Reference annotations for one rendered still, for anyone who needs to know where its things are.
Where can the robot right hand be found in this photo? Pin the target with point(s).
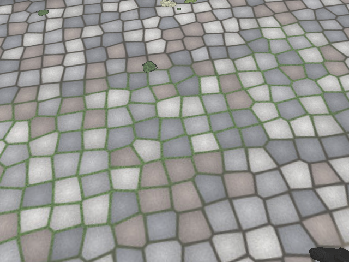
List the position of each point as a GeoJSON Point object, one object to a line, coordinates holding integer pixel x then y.
{"type": "Point", "coordinates": [329, 254]}

